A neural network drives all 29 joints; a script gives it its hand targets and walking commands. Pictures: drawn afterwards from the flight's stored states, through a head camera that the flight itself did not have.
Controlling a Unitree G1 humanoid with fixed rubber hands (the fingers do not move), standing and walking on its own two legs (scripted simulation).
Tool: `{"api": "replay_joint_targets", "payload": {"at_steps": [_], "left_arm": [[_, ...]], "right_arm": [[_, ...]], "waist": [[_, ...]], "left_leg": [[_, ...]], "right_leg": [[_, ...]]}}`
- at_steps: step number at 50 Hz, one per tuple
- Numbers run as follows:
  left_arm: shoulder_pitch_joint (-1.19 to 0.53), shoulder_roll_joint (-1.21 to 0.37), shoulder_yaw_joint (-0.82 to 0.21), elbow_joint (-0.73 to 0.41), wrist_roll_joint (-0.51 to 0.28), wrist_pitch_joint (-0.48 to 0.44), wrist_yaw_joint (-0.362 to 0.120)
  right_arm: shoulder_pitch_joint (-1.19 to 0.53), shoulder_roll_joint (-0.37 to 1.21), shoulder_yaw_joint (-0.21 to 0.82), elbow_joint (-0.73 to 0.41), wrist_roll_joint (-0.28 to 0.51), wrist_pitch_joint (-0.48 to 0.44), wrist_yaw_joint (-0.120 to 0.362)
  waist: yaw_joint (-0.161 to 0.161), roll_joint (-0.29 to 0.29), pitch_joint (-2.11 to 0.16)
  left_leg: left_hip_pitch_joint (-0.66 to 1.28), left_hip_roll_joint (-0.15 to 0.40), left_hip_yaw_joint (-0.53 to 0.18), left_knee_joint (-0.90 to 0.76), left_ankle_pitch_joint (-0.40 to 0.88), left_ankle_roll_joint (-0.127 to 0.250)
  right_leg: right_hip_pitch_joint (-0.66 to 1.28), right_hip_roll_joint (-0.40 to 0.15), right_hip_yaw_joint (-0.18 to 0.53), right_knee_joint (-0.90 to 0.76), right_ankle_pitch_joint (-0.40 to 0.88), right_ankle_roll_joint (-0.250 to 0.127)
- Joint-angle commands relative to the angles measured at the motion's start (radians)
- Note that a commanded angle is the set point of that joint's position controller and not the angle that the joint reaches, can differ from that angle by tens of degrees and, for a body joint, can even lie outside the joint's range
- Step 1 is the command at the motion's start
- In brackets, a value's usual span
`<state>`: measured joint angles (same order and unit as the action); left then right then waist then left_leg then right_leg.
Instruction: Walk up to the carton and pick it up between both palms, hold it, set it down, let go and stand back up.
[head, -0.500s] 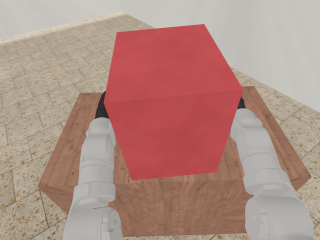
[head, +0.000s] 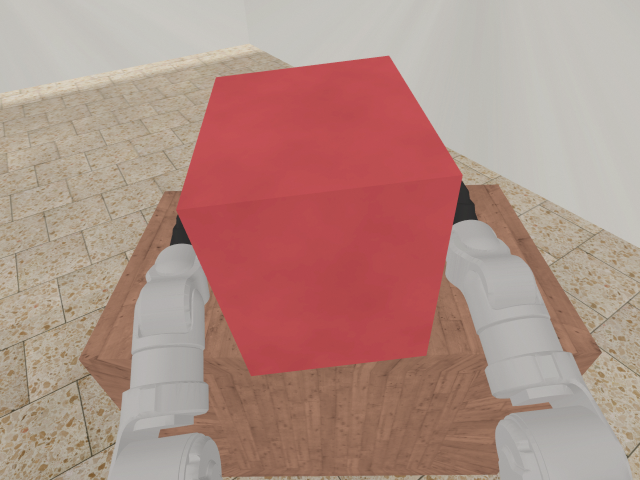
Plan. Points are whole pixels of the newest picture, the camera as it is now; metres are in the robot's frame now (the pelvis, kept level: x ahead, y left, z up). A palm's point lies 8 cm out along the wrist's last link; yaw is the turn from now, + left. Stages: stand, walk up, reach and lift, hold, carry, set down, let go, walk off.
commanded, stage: reach and lift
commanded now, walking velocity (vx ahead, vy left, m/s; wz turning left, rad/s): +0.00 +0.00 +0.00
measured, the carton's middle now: (320, 215) +0.43 +0.04 +0.16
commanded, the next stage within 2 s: hold in 1.26 s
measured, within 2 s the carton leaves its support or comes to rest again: neither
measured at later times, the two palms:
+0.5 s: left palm (208, 239) +0.37 +0.17 +0.17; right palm (480, 240) +0.38 -0.15 +0.17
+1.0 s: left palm (208, 247) +0.36 +0.17 +0.17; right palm (489, 252) +0.36 -0.16 +0.17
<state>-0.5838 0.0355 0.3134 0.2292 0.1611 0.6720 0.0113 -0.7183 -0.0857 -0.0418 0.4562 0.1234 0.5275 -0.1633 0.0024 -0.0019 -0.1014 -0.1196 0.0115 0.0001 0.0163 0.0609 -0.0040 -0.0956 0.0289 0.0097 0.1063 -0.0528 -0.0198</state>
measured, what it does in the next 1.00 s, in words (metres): stands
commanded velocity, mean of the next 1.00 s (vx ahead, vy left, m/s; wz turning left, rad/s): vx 0.00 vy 0.00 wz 0.00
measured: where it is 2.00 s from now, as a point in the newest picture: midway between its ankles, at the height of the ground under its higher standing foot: outside the picture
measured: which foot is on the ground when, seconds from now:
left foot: down 0.00-1.00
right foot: down 0.00-1.00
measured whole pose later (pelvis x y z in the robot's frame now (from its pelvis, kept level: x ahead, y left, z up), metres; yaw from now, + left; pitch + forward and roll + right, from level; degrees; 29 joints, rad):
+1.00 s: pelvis +0.01 +0.01 +0.00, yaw -1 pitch -3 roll +0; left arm -0.49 -0.06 0.34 -0.13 0.25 0.90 -0.08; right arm -0.55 -0.09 0.01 0.12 0.15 0.65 -0.19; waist -0.07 0.01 0.03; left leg 0.06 0.01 0.02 -0.09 0.08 0.00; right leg 0.09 0.02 0.02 -0.01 -0.02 -0.01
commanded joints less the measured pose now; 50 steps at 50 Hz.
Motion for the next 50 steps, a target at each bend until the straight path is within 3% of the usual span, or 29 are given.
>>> {"api": "replay_joint_targets", "payload": {"at_steps": [1, 6, 12, 19, 27, 36, 45, 50], "left_arm": [[-0.699, -0.487, -0.464, -0.256, -0.145, -0.031, -0.156], [-0.652, -0.47, -0.463, -0.347, -0.143, 0.033, -0.189], [-0.639, -0.496, -0.516, -0.486, -0.159, 0.08, -0.169], [-0.549, -0.478, -0.484, -0.509, -0.126, 0.149, -0.171], [-0.471, -0.462, -0.468, -0.59, -0.112, 0.212, -0.206], [-0.458, -0.439, -0.454, -0.641, -0.109, 0.232, -0.247], [-0.498, -0.423, -0.41, -0.555, -0.094, 0.186, -0.254], [-0.516, -0.433, -0.403, -0.516, -0.089, 0.154, -0.248]], "right_arm": [[-0.632, 0.546, 0.343, -0.301, 0.115, -0.042, 0.065], [-0.598, 0.498, 0.355, -0.392, 0.136, 0.0, 0.056], [-0.636, 0.464, 0.402, -0.556, 0.17, 0.003, 0.086], [-0.571, 0.405, 0.38, -0.573, 0.165, 0.018, 0.107], [-0.495, 0.395, 0.39, -0.616, 0.173, 0.035, 0.088], [-0.478, 0.404, 0.415, -0.678, 0.171, 0.045, 0.059], [-0.505, 0.409, 0.4, -0.642, 0.138, 0.033, 0.056], [-0.508, 0.415, 0.388, -0.605, 0.124, 0.021, 0.06]], "waist": [[-0.046, 0.051, -0.407], [-0.055, 0.05, -0.384], [-0.045, 0.048, -0.49], [-0.045, 0.038, -0.43], [-0.073, 0.034, -0.406], [-0.083, 0.02, -0.359], [-0.069, -0.01, -0.308], [-0.067, -0.002, -0.315]], "left_leg": [[0.285, -0.01, 0.008, 0.08, 0.047, 0.06], [0.313, -0.006, 0.007, 0.065, 0.107, 0.04], [0.422, 0.006, -0.001, 0.067, 0.222, 0.02], [0.485, 0.009, 0.006, 0.061, 0.273, 0.01], [0.52, -0.012, 0.016, 0.048, 0.43, -0.001], [0.443, -0.023, 0.025, -0.017, 0.351, 0.016], [0.348, -0.012, 0.034, -0.083, 0.125, 0.054], [0.342, -0.007, 0.033, -0.089, 0.08, 0.06]], "right_leg": [[0.024, -0.014, 0.007, -0.012, 0.072, 0.07], [0.045, -0.001, -0.005, -0.024, 0.107, 0.072], [0.023, 0.009, -0.019, -0.028, 0.144, 0.064], [0.029, 0.015, -0.017, -0.056, 0.165, 0.066], [0.16, 0.015, -0.006, -0.058, 0.385, 0.091], [0.277, 0.007, -0.005, -0.05, 0.455, 0.118], [0.27, -0.004, -0.008, -0.06, 0.297, 0.13], [0.237, -0.004, -0.011, -0.069, 0.234, 0.124]]}}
